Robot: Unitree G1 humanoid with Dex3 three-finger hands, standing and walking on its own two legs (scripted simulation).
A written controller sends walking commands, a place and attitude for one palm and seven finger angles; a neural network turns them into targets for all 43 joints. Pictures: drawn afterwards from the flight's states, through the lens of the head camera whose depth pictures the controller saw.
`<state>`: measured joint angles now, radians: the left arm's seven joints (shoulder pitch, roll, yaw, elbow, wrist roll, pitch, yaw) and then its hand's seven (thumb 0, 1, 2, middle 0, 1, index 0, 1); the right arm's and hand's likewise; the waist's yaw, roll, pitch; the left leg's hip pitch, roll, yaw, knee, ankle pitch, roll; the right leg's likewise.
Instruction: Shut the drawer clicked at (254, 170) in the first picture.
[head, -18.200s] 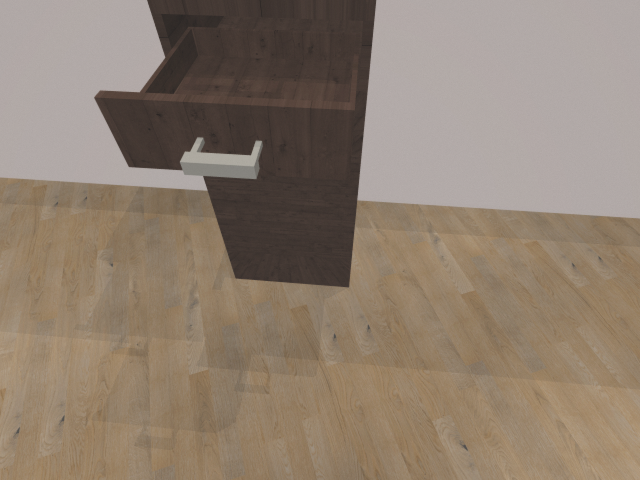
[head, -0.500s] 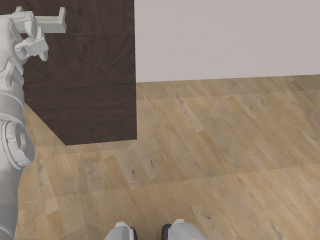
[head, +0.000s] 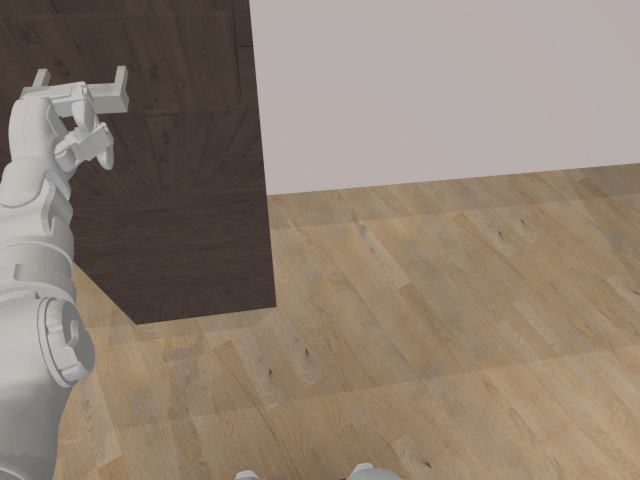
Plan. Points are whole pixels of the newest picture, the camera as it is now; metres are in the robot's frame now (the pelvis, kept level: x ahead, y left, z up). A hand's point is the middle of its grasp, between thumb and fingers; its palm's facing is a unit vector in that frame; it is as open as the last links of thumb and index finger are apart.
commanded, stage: draw the hand back to the body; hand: left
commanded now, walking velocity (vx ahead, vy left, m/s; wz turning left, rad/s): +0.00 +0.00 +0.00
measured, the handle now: (80, 87) +0.59 +0.26 +0.13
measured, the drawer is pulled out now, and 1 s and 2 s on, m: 0.00 0.00 0.00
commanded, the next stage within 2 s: step back with the hand held close in 1.48 s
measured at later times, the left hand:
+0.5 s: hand (53, 208) +0.38 +0.23 +0.15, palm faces +0.12 -0.99 -0.04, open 3.3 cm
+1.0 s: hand out of the picture +0.26 +0.23 +0.18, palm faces +0.39 -0.87 -0.30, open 3.3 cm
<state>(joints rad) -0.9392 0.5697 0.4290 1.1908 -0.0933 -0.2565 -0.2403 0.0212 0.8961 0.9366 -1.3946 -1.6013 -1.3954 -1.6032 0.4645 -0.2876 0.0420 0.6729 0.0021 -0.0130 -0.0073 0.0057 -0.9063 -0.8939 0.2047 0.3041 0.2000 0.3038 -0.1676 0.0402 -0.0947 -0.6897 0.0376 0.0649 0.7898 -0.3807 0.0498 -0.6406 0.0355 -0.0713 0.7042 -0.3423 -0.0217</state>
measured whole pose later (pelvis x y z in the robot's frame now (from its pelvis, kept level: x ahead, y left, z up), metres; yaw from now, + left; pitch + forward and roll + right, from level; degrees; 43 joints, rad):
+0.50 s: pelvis +0.02 +0.00 +0.02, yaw +1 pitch +6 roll -1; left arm -0.32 0.35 0.34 0.43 -0.23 -0.08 -0.23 0.02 0.90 0.90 -1.40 -1.60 -1.40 -1.60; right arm 0.29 -0.28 0.02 0.59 0.05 -0.03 -0.03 0.01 -0.91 -0.89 0.20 0.30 0.20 0.30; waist -0.02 0.06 -0.09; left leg -0.38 0.01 0.06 0.62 -0.35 0.04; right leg -0.34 0.02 -0.07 0.57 -0.33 -0.02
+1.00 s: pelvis +0.00 -0.02 +0.04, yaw +1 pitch -4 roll +0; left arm 0.14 0.32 0.23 -0.08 -0.08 -0.09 0.09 0.02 0.90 0.90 -1.40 -1.60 -1.40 -1.60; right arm 0.21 -0.25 0.05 0.65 0.02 -0.06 -0.05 0.01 -0.91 -0.89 0.20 0.30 0.20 0.30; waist 0.04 0.08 0.02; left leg -0.11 0.00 0.07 0.41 -0.23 0.03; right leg -0.09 0.02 -0.06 0.39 -0.24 -0.04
